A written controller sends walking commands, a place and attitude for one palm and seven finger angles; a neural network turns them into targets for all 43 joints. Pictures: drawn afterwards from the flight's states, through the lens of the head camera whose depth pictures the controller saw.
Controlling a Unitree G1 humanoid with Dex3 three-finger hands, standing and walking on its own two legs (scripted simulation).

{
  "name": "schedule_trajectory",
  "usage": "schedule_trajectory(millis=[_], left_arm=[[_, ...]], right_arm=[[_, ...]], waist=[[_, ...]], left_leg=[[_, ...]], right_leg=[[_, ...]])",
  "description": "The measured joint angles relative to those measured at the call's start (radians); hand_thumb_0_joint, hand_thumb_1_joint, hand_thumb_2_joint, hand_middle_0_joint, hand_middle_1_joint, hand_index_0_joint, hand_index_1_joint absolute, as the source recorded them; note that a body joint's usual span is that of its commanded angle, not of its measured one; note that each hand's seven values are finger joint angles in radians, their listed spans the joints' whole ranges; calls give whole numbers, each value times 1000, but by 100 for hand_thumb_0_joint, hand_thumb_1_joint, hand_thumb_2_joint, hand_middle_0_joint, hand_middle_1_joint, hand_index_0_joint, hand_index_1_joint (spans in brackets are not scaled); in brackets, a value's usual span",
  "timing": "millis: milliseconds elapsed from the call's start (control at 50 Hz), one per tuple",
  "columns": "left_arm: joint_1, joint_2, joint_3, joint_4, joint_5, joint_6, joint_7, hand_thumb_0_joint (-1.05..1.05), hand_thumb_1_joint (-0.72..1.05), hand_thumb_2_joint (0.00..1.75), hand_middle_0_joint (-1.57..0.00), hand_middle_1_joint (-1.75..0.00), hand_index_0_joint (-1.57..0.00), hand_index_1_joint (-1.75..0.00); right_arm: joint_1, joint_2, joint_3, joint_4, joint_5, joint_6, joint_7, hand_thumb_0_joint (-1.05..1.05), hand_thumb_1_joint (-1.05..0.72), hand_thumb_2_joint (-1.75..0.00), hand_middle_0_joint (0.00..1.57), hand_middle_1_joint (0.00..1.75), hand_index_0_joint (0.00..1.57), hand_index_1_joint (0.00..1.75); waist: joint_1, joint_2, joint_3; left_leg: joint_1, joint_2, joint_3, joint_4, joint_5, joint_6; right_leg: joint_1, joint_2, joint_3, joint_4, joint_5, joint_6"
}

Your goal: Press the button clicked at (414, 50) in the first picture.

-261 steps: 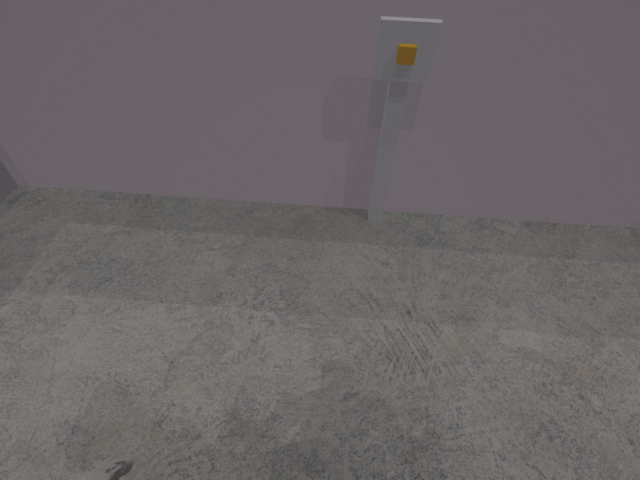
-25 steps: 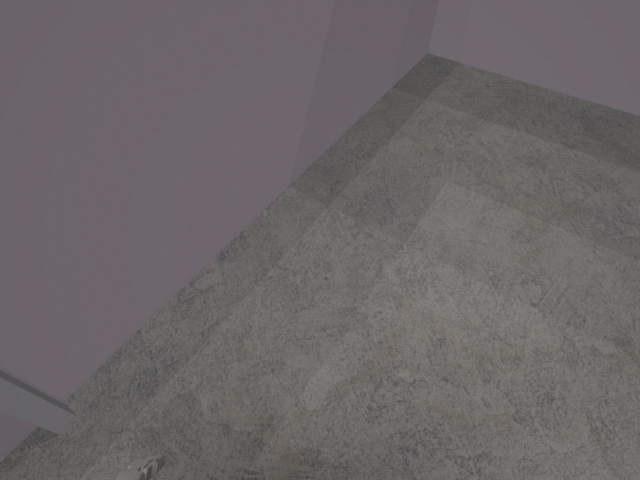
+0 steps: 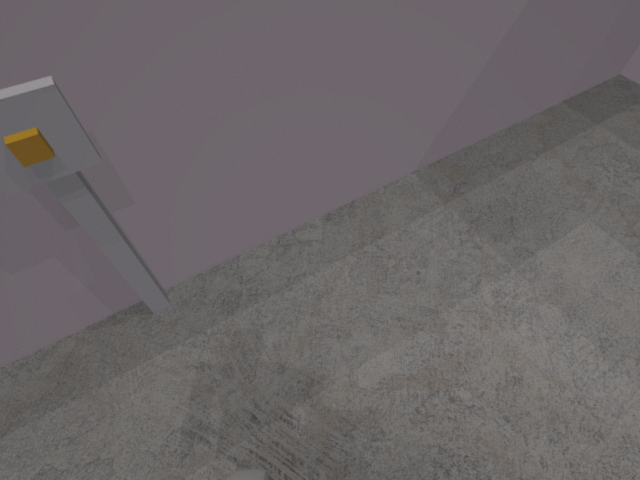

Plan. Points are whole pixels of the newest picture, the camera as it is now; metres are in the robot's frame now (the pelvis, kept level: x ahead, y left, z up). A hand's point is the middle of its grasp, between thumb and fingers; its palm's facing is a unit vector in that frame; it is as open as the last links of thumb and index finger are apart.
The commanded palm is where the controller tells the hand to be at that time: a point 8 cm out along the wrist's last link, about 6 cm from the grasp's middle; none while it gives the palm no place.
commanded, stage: turn to face it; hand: left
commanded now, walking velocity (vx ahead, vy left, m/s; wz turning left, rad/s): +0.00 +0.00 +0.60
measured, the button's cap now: (30, 146) +0.60 +0.58 -0.01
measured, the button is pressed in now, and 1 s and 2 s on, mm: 0 0 0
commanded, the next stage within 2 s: take the last steps up to it in 0.88 s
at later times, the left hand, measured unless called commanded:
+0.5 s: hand out of the picture +0.10 +0.22 -0.14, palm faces +0.24 -0.92 -0.30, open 7.4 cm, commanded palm none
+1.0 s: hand out of the picture -0.12 +0.19 -0.19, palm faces +0.54 -0.81 -0.24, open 7.4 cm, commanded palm none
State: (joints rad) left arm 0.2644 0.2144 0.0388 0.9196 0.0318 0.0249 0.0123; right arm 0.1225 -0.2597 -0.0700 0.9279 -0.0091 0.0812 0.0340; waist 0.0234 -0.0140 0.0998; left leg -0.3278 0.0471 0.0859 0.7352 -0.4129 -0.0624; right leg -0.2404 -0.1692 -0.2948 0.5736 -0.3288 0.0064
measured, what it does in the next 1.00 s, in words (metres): steps on the spot, turning left: left foot, then right foot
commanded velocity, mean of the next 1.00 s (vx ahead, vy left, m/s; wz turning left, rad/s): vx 0.01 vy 0.00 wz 0.45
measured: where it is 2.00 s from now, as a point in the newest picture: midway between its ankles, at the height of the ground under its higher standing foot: (302, 467)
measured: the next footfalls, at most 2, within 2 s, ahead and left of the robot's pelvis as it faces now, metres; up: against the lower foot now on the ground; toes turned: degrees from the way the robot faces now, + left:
left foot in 0.04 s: +0.01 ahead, +0.13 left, +0.00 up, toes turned +8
right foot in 0.48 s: +0.08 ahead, -0.11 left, +0.00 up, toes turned +12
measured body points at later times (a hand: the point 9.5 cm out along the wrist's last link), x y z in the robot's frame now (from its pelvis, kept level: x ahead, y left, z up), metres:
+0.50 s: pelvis +0.01 -0.02 -0.01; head +0.05 -0.03 +0.44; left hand +0.08 +0.27 -0.12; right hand +0.13 -0.25 -0.16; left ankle -0.03 +0.12 -0.73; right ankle +0.04 -0.12 -0.74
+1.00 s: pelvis -0.01 +0.00 -0.01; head +0.01 +0.04 +0.44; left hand -0.14 +0.23 -0.17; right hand +0.21 -0.16 -0.13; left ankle -0.06 +0.09 -0.74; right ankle +0.04 -0.12 -0.71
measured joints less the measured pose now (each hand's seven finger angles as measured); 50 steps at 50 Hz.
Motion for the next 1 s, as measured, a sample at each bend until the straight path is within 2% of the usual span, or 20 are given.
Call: schedule_trajectory(millis=[40, 60, 100, 140, 180, 240, 340, 420, 460, 480, 500, 520, 560, 600, 660, 780, 880, 940, 960, 1000], left_arm=[[17, 19, 9, 5, -7, 6, -2, 0, 90, 89, -21, -30, -20, -30], [16, 34, 16, 11, -11, 14, -3, 0, 90, 89, -21, -30, -20, -30], [3, 59, 25, 22, -11, 39, 0, 0, 91, 89, -20, -30, -20, -30], [-13, 68, 31, 28, -11, 51, 2, 0, 91, 90, -20, -30, -20, -30], [-34, 69, 33, 23, -14, 50, -1, 0, 91, 90, -20, -30, -20, -30], [-66, 65, 32, -2, -16, 39, -7, 0, 91, 90, -20, -30, -19, -30], [-120, 50, 25, -38, -19, 33, -5, 0, 91, 90, -20, -30, -19, -30], [-154, 30, 14, -64, -24, 25, -4, 0, 91, 90, -20, -30, -19, -30], [-159, 20, 7, -78, -27, 12, -4, 0, 91, 90, -20, -30, -20, -30], [-158, 14, 4, -84, -26, 1, -4, 0, 91, 90, -20, -30, -20, -30], [-160, 3, -1, -85, -21, -9, -2, 0, 91, 90, -20, -30, -20, -30], [-157, -5, -9, -87, -18, -14, 0, 0, 91, 90, -20, -30, -20, -30], [-141, -20, -19, -89, -16, -19, 2, 0, 91, 89, -20, -30, -20, -30], [-120, -30, -23, -84, -16, -15, 4, 0, 91, 89, -20, -30, -20, -30], [-92, -36, -25, -69, -15, -13, 6, 0, 91, 89, -20, -30, -20, -30], [-40, -33, -22, -36, -7, -13, 7, 0, 90, 89, -20, -30, -20, -30], [2, -10, -10, 2, 1, -8, 6, 0, 90, 89, -20, -30, -20, -30], [29, 12, 2, 29, -5, 1, 5, 0, 90, 89, -20, -30, -20, -30], [31, 24, 7, 39, -10, 9, 5, 0, 90, 89, -20, -30, -20, -30], [28, 42, 12, 56, -14, 32, 10, 0, 91, 89, -20, -30, -20, -30]], right_arm=[[-7, 0, 7, -18, 0, -18, 2, 1, -91, -90, 20, 30, 19, 30], [-14, 9, 7, -21, -1, -30, 0, 1, -90, -90, 20, 30, 19, 30], [-21, 25, 15, -29, 1, -45, -4, 1, -90, -89, 20, 30, 20, 30], [-14, 32, 22, -33, -1, -54, -14, 1, -90, -89, 20, 30, 20, 30], [-3, 34, 24, -33, -2, -55, -22, 1, -90, -89, 20, 30, 20, 30], [13, 34, 27, -26, -3, -52, -25, 1, -90, -89, 20, 30, 20, 30], [46, 35, 24, -16, -7, -45, -22, 1, -90, -89, 20, 30, 20, 30], [68, 27, 15, -11, -11, -35, -21, 1, -90, -89, 20, 30, 20, 30], [80, 20, 9, -9, -9, -30, -21, 1, -90, -89, 20, 30, 20, 30], [87, 13, 4, -9, -6, -28, -20, 1, -90, -89, 20, 30, 20, 30], [87, 5, -2, -4, -2, -25, -21, 1, -90, -89, 20, 30, 20, 30], [90, -1, -8, -1, -2, -19, -22, 1, -90, -89, 20, 30, 20, 30], [98, -11, -17, 7, -4, -8, -20, 1, -90, -89, 20, 30, 20, 30], [101, -19, -23, 17, -7, 0, -12, 1, -90, -89, 20, 30, 20, 30], [104, -23, -24, 24, -9, 4, -4, 1, -90, -89, 20, 30, 20, 30], [81, -13, -14, 38, -7, 16, -3, 1, -91, -89, 20, 30, 19, 30], [34, 5, 4, 33, 0, 2, -7, 1, -91, -90, 20, 30, 19, 30], [16, 15, 16, 17, 2, -22, -9, 1, -91, -90, 20, 30, 19, 30], [9, 24, 17, 15, 0, -34, -10, 1, -91, -90, 20, 30, 19, 30], [-1, 42, 29, 10, -1, -45, -14, 1, -91, -89, 20, 30, 19, 30]], waist=[[4, -6, -8], [3, -25, -7], [8, -49, 0], [5, -44, -3], [-3, -31, -5], [-11, -19, -12], [-33, -7, -25], [-57, 18, -30], [-65, 33, -34], [-65, 43, -38], [-67, 61, -32], [-72, 69, -29], [-74, 74, -32], [-71, 74, -35], [-72, 70, -37], [-47, 44, -24], [-9, 12, -9], [1, -1, -15], [1, -19, -15], [13, -44, -10]], left_leg=[[68, -8, 15, -158, 87, 25], [63, -23, 14, -159, 69, 48], [52, -39, 3, -131, 56, 79], [61, -39, -18, -148, 72, 88], [76, -42, -44, -184, 97, 90], [95, -54, -75, -230, 128, 91], [99, -76, -124, -251, 148, 85], [75, -86, -167, -223, 142, 67], [52, -93, -190, -188, 128, 52], [35, -96, -202, -157, 114, 43], [10, -95, -207, -89, 55, 36], [-25, -101, -198, 11, -20, 32], [-94, -105, -164, 219, -72, 27], [-140, -87, -130, 369, -33, 17], [-169, -50, -107, 450, 36, 0], [-129, -3, -80, 323, 30, -14], [-33, -5, -31, 81, -9, 4], [61, -15, -3, -130, 100, 29], [62, -27, 1, -142, 102, 59], [57, -39, 3, -124, 85, 95]], right_leg=[[-27, -19, -19, 66, -32, 19], [-59, -30, 9, 138, -79, 38], [-131, -6, 107, 317, -191, 61], [-189, 26, 161, 457, -202, 77], [-228, 47, 199, 528, -163, 86], [-254, 59, 242, 535, -107, 96], [-229, 77, 279, 420, -95, 102], [-155, 109, 280, 238, -98, 93], [-91, 126, 271, 96, -29, 87], [-59, 130, 261, 24, 22, 67], [-55, 135, 244, 24, 30, 32], [-52, 129, 229, 34, 20, 4], [-29, 109, 200, 23, 7, -25], [0, 94, 179, -11, 15, -30], [35, 79, 141, -52, 31, -29], [57, 55, 80, -70, 33, -25], [37, 34, 49, -32, 17, -7], [8, 20, 30, 35, -15, 17], [-15, 7, 45, 85, -34, 28], [-75, 21, 127, 231, -167, 42]])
